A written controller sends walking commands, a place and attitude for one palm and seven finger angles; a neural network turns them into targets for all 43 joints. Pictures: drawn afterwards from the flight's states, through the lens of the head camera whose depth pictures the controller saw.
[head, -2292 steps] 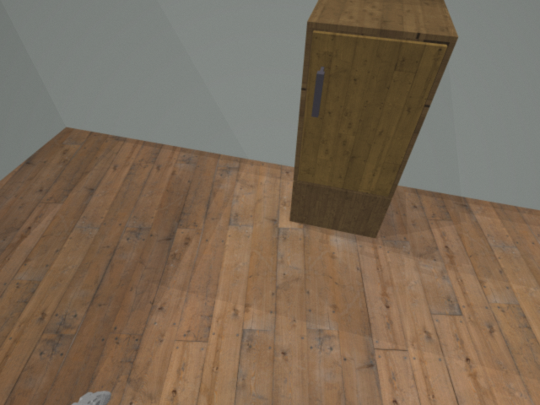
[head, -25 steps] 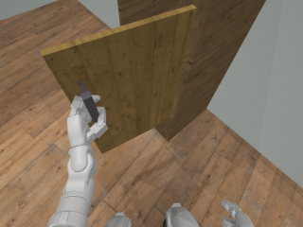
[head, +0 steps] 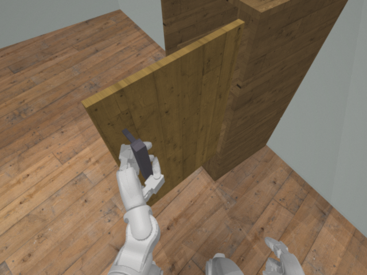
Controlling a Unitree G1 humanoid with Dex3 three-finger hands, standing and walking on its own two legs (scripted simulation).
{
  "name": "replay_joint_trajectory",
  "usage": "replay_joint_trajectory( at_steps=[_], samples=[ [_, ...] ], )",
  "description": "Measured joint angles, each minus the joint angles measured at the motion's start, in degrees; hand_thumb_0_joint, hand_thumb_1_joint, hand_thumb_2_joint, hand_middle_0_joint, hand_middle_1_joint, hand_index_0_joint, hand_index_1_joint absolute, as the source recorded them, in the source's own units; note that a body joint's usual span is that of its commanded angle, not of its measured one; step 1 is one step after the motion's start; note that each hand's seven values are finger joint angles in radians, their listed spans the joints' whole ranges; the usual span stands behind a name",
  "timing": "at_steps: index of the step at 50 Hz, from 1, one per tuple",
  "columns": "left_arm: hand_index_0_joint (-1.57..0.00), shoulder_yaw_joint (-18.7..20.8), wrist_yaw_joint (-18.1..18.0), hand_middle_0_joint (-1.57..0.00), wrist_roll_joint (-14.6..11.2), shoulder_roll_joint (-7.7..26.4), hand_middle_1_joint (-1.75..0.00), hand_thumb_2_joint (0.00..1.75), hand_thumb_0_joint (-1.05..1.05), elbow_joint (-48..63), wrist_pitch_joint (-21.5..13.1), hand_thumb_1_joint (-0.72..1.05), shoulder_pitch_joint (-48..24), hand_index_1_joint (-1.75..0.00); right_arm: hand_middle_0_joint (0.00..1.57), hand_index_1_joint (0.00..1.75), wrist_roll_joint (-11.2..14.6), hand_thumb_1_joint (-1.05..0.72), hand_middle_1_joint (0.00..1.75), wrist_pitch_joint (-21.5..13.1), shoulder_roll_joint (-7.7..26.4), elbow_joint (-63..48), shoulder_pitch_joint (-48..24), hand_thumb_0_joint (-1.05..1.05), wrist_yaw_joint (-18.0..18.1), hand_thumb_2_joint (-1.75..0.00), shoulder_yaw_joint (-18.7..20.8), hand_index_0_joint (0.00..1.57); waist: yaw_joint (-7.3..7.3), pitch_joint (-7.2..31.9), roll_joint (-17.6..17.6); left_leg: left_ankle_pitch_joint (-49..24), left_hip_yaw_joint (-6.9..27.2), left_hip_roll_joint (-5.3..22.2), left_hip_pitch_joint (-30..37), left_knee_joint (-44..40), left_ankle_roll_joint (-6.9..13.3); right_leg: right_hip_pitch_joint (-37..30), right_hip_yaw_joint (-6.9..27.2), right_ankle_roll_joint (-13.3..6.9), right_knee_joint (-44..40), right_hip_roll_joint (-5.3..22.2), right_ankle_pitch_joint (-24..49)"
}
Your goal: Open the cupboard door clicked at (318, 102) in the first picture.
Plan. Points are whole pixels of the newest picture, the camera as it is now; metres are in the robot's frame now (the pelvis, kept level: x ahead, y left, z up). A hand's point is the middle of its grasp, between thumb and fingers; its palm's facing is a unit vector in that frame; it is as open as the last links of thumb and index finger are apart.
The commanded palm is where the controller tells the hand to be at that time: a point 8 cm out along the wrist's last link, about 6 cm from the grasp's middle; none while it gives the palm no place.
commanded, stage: open thumb and fingers to let go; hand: left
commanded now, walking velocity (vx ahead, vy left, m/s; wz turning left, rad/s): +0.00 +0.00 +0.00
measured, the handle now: (138, 156) +0.36 +0.11 +0.03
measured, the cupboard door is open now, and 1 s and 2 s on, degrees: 95 94 97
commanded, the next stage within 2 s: slide the hand sideways off the handle in 0.80 s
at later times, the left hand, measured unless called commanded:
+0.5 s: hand (152, 173) +0.33 +0.08 +0.03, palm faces +0.34 -0.94 -0.01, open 12.5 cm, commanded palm +0.29 +0.13 +0.02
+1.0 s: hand (151, 181) +0.31 +0.08 +0.02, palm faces +0.13 -0.99 -0.08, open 15.6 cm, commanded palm +0.28 +0.12 +0.02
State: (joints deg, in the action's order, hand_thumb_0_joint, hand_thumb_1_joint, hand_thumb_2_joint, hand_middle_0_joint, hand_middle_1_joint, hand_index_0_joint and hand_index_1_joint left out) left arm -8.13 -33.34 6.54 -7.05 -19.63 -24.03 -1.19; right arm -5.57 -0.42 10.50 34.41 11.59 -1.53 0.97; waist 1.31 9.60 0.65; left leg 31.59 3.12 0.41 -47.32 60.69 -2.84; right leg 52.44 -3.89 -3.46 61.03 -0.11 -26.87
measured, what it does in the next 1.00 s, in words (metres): stands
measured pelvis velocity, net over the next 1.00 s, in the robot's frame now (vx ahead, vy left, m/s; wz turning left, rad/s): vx -0.03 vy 0.03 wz -0.01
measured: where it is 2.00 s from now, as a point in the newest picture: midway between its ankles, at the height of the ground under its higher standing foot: outside the picture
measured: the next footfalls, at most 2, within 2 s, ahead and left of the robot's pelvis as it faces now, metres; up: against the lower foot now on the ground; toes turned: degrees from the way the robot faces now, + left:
none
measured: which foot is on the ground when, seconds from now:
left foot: down 0.00-1.00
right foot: down 0.00-1.00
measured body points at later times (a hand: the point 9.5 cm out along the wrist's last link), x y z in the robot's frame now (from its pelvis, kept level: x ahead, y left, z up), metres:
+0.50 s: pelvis -0.03 +0.01 -0.01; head +0.05 +0.00 +0.44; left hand +0.30 +0.13 +0.03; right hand +0.13 -0.21 -0.12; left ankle -0.02 +0.15 -0.66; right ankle +0.02 -0.08 -0.66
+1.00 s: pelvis -0.03 +0.03 -0.01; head +0.05 +0.03 +0.43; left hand +0.30 +0.13 +0.03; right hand +0.12 -0.19 -0.13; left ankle -0.02 +0.15 -0.66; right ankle +0.02 -0.08 -0.66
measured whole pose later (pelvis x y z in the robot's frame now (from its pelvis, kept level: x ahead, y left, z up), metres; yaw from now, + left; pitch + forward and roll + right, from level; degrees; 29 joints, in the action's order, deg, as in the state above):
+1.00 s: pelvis -0.03 +0.03 -0.01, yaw +0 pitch +17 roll +0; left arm -9.6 -25.6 8.9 -2.6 -27.9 -26.4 -10.3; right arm -5.7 -1.1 9.8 35.1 11.4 -1.0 -0.2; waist 1.4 8.8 0.6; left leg 30.6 1.8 -1.3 -51.6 65.2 0.1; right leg 55.6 -2.4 -0.8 63.0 1.5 -24.5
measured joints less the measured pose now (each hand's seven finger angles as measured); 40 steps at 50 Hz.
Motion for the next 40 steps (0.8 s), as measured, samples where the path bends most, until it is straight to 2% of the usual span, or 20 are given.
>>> replay_joint_trajectory(
  at_steps=[2,5,10,15,25,31,40],
  samples=[
    [-0.33,-0.15,-0.86,-0.31,1.22,0.28,-1.31,0.77,0.02,-1.36,-0.60,0.69,-1.35,-1.33,0.20,0.30,-0.28,-0.90,0.30,-0.32,0.29,0.68,-0.50,0.01,0.40,-0.90,0.20,0.20,0.13,-0.19,-0.09,-0.03,0.25,-0.15,-0.64,0.55,-0.09,0.58,-0.24,-0.14,0.63,0.17,-0.12],
    [-0.33,0.71,-1.32,-0.34,1.69,1.02,-1.32,0.78,0.01,-2.85,-1.19,0.65,-3.49,-1.33,0.20,0.30,-0.43,-0.90,0.30,-0.54,0.44,1.41,-1.34,0.01,0.98,-0.90,0.57,0.20,0.09,-0.56,-0.18,-0.10,0.41,-0.25,-1.61,1.42,-0.25,1.53,-0.39,-0.31,1.53,0.29,-0.12],
    [-0.35,1.72,0.02,-0.36,-0.46,2.21,-1.31,0.74,0.01,-4.24,-0.24,0.53,-5.67,-1.32,0.20,0.29,-0.10,-0.91,0.30,-0.69,0.34,1.73,-1.97,0.01,1.41,-0.90,0.60,0.19,0.04,-0.85,0.24,-0.69,0.39,-0.36,-1.90,1.45,-0.27,1.78,-0.36,-0.29,1.50,0.39,0.52],
    [-0.35,2.36,0.81,-0.36,-2.12,1.66,-1.29,0.64,0.01,-5.63,-0.24,0.30,-6.55,-1.29,0.20,0.29,0.17,-0.91,0.30,-1.11,0.13,1.78,-1.72,0.01,1.53,-0.90,0.01,0.20,0.02,-0.62,0.50,-1.33,0.17,-0.53,-1.48,0.96,0.03,1.29,-0.13,-0.03,0.82,0.54,1.25],
    [-0.32,2.51,-0.48,-0.32,-0.79,1.55,-1.21,0.40,0.00,-10.26,-2.34,-0.27,-10.60,-1.21,0.20,0.30,-0.15,-0.90,0.30,-1.49,-0.11,2.00,-1.80,0.01,1.41,-0.90,-0.57,0.20,0.41,-0.89,0.01,-1.38,-0.26,-0.84,-2.96,2.70,0.91,2.31,0.32,0.84,1.38,0.79,2.03],
    [-0.29,2.44,-1.05,-0.30,-0.63,1.44,-1.05,0.33,0.00,-11.31,-1.90,-0.43,-12.24,-1.06,0.20,0.30,-0.43,-0.90,0.30,-1.23,-0.33,2.02,-1.34,0.01,1.16,-0.90,-0.55,0.20,0.52,-0.71,-0.08,-1.38,-0.81,-0.91,-3.67,3.18,1.62,2.84,0.88,1.51,1.16,0.81,2.58],
    [-0.25,-0.21,-2.88,-0.25,1.05,-0.55,-0.69,0.31,-0.01,-10.55,-0.92,-0.49,-11.00,-0.69,0.20,0.30,-0.71,-0.90,0.30,-0.85,-0.63,1.60,-0.22,0.01,0.24,-0.90,-0.69,0.20,0.41,-0.37,0.19,-1.13,-1.52,-1.08,-3.61,3.40,2.48,2.65,1.59,2.36,0.78,0.91,2.83]
  ],
)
